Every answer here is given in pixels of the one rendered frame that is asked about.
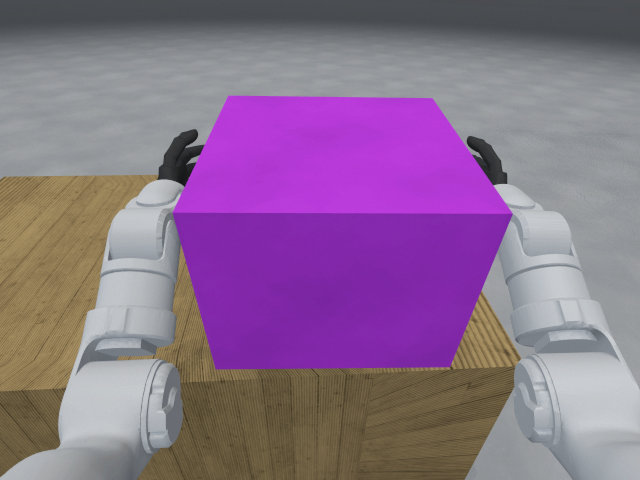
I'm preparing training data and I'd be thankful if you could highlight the carton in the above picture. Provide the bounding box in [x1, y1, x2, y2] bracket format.
[173, 96, 513, 369]

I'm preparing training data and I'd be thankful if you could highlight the robot left forearm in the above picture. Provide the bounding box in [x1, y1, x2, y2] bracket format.
[58, 179, 184, 443]

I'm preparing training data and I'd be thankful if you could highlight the left robot hand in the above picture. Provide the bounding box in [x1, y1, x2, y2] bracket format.
[157, 129, 205, 187]

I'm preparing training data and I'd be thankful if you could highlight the right robot hand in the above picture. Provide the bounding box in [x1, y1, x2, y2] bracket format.
[467, 136, 507, 185]

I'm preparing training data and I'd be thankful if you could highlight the right robot upper arm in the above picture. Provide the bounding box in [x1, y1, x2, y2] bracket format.
[514, 352, 640, 480]

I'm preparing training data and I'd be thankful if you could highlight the left robot upper arm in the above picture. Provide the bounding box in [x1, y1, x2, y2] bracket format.
[0, 359, 183, 480]

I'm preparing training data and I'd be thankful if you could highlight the robot right forearm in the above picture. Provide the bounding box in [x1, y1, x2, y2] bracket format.
[493, 184, 640, 399]

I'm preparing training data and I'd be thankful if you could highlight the pedestal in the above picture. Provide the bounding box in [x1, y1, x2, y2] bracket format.
[0, 175, 522, 480]

